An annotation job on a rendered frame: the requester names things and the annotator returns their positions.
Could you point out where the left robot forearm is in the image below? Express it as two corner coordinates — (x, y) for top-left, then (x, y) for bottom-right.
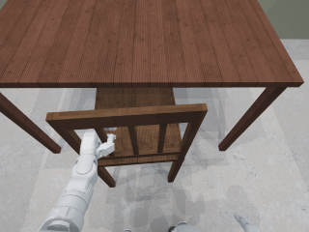
(36, 154), (98, 232)

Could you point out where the left robot hand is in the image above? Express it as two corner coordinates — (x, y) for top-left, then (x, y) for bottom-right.
(79, 127), (117, 160)

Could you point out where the right robot hand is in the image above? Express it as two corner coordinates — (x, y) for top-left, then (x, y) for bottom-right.
(233, 213), (261, 232)

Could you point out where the chair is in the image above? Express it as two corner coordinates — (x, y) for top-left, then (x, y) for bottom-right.
(45, 87), (208, 188)

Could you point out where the table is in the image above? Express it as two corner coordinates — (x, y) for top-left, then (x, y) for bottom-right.
(0, 0), (304, 154)

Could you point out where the robot right shin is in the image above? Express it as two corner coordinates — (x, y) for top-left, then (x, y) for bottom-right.
(175, 221), (187, 228)

